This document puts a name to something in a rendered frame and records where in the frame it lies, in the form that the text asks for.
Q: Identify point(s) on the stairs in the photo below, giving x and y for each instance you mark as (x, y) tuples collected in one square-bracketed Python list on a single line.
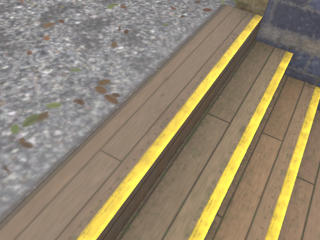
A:
[(245, 164)]

